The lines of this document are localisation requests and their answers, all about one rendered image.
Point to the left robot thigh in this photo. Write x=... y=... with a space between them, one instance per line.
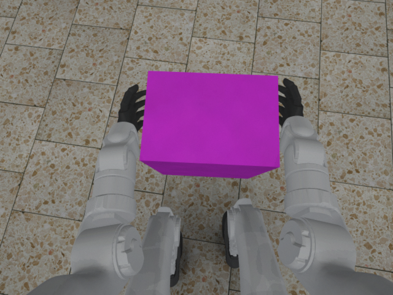
x=160 y=239

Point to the robot right hand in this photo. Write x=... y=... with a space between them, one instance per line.
x=292 y=101

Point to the robot left hand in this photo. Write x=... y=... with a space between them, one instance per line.
x=129 y=106

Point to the left robot forearm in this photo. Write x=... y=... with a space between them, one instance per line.
x=112 y=200

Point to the carton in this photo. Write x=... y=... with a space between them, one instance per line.
x=209 y=124

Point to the left robot upper arm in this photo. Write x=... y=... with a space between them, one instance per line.
x=103 y=260

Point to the right robot forearm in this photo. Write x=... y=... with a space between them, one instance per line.
x=306 y=173

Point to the right robot thigh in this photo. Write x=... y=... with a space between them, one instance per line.
x=259 y=271

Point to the right robot upper arm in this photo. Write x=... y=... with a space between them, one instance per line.
x=322 y=256

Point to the robot thigh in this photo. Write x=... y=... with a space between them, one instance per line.
x=160 y=239
x=259 y=271

